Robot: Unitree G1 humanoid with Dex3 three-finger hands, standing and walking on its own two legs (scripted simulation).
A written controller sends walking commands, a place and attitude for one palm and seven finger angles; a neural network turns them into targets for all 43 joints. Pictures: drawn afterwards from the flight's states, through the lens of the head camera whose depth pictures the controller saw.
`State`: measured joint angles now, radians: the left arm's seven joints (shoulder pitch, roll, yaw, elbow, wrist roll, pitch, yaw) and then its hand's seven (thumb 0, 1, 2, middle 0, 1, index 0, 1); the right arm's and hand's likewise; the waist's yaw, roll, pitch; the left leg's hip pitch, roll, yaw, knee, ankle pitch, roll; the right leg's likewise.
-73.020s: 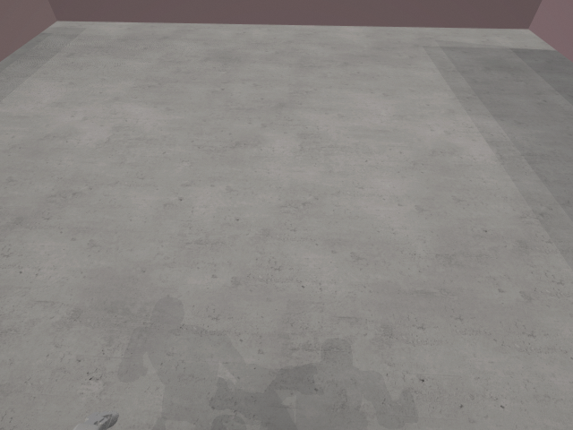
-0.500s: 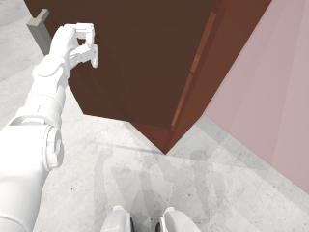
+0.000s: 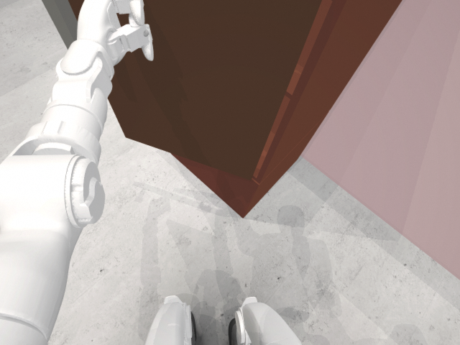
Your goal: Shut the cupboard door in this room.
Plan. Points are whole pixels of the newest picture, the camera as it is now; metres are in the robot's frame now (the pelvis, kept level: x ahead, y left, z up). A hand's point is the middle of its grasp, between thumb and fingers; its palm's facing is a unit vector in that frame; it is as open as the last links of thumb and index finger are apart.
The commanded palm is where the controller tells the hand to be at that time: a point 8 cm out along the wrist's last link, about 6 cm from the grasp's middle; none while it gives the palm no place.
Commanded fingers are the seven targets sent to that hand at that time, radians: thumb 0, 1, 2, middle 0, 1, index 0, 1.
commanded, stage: pull the fist back off the door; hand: left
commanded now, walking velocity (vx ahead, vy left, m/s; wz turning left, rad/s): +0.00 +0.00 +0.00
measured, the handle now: (73, 13) +0.63 +0.18 +0.13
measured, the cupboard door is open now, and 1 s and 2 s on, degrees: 24 22 22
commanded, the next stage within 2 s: draw the hand back to the body in 0.80 s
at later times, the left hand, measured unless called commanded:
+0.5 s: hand (154, 46) +0.53 +0.06 +0.15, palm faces +0.09 -1.00 -0.04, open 3.1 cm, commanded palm +0.49 +0.10 +0.14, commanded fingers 0.00 0.90 0.90 -1.30 -1.50 -1.30 -1.50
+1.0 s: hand (147, 77) +0.49 +0.07 +0.14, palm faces +0.11 -0.99 +0.03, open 3.1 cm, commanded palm +0.43 +0.12 +0.15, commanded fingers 0.00 0.90 0.90 -1.30 -1.50 -1.30 -1.50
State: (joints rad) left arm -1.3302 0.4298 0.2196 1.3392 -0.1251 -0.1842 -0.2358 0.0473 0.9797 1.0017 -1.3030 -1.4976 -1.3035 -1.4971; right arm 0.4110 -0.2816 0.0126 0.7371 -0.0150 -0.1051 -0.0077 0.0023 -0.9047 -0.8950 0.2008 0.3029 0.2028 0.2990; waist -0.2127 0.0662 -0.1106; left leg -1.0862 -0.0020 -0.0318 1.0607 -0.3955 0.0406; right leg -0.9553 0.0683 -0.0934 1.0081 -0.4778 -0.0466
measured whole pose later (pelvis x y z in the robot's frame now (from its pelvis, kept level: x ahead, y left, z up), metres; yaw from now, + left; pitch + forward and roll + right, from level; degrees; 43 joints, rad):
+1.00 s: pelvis +0.01 -0.02 +0.04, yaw -1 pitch +13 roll +0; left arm -0.80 0.16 0.23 1.04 -0.09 -0.32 0.14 0.02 0.90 0.90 -1.30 -1.50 -1.30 -1.50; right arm 0.32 -0.23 0.00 0.64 0.00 0.01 0.04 0.00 -0.91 -0.90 0.20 0.30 0.20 0.30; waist -0.11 0.04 -0.12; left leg -0.71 0.00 0.02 0.83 -0.35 0.02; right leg -0.63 0.07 -0.03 0.84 -0.44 -0.06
